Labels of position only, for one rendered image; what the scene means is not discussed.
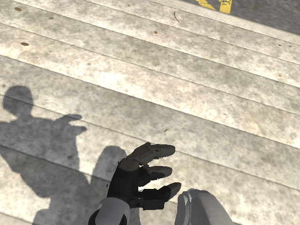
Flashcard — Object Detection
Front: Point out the left robot hand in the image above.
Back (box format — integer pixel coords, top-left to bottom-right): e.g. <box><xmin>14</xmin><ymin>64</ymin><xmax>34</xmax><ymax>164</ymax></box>
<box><xmin>106</xmin><ymin>142</ymin><xmax>182</xmax><ymax>211</ymax></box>

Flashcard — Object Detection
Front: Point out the robot left forearm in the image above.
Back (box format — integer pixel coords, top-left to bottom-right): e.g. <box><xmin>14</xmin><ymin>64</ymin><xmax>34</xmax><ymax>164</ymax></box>
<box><xmin>88</xmin><ymin>197</ymin><xmax>130</xmax><ymax>225</ymax></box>

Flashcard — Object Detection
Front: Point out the right robot thigh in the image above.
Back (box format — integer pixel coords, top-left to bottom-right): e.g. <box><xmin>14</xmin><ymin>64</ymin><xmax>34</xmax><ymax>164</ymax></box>
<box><xmin>176</xmin><ymin>189</ymin><xmax>234</xmax><ymax>225</ymax></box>

